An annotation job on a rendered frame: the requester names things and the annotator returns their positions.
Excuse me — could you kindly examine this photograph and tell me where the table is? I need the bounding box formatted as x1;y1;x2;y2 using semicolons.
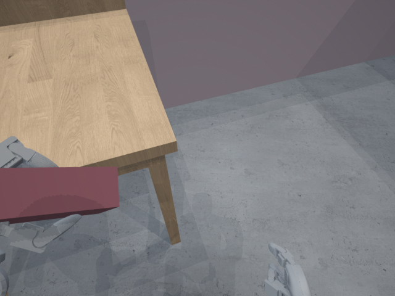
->
0;0;181;296

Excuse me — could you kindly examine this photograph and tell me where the left robot hand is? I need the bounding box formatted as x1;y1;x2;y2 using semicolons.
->
0;136;82;253

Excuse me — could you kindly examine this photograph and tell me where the right robot hand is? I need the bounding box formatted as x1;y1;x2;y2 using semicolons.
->
265;242;312;296

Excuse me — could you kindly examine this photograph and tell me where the sponge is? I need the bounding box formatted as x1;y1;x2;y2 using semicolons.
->
0;166;120;224

